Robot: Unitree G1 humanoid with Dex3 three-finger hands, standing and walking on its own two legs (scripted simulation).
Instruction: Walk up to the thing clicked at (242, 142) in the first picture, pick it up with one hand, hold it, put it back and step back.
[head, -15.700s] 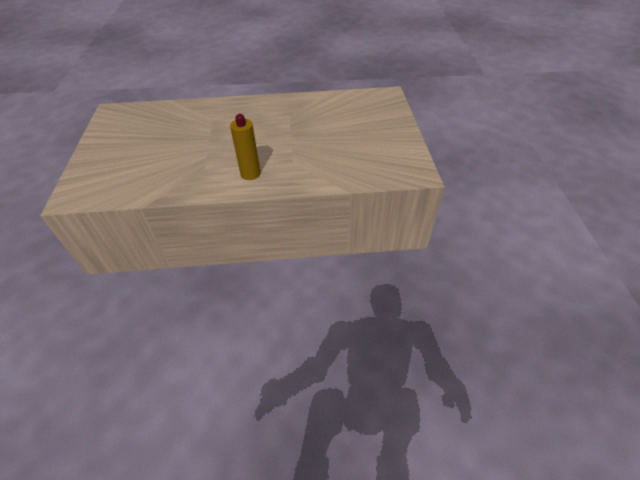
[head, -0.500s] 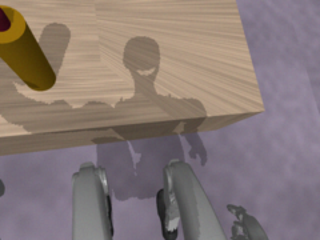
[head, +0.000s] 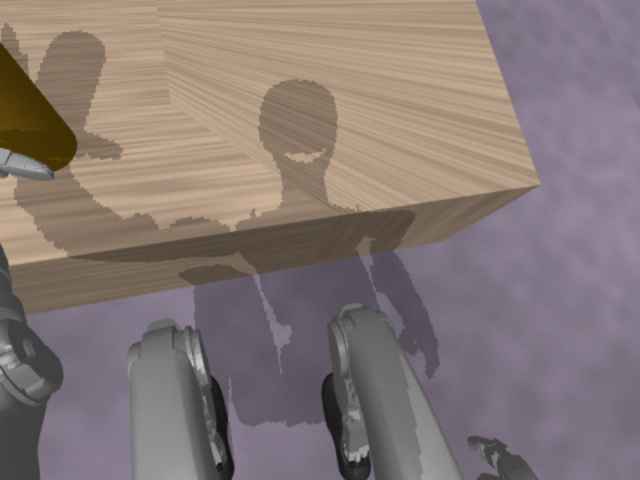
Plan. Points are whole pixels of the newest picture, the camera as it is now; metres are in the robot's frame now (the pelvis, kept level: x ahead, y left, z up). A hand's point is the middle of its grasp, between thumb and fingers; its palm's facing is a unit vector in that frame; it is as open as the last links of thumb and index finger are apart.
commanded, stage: rest palm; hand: left
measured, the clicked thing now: out of the picture +0.54 +0.31 +0.01
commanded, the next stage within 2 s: close in 0.12 s
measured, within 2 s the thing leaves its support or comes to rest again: leaves its support in 1.84 s
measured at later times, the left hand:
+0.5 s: hand (2, 121) +0.51 +0.29 +0.00, palm faces +0.33 -0.94 +0.00, open 16.8 cm
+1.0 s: hand out of the picture +0.51 +0.30 -0.01, palm faces +0.33 -0.94 -0.01, open 10.5 cm
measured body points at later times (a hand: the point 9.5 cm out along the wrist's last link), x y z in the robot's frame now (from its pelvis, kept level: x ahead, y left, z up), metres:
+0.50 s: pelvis +0.01 +0.00 +0.00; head +0.23 +0.06 +0.39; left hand +0.49 +0.34 +0.00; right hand +0.12 -0.26 -0.12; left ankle +0.10 +0.14 -0.41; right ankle +0.08 -0.12 -0.41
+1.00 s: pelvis +0.01 +0.00 -0.01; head +0.23 +0.06 +0.37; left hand +0.49 +0.35 +0.00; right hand +0.11 -0.26 -0.14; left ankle +0.10 +0.14 -0.41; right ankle +0.08 -0.12 -0.41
